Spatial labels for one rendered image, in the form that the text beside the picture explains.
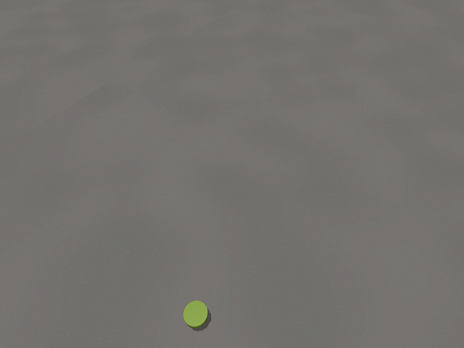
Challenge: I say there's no tin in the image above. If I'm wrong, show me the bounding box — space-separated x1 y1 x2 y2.
183 301 208 328

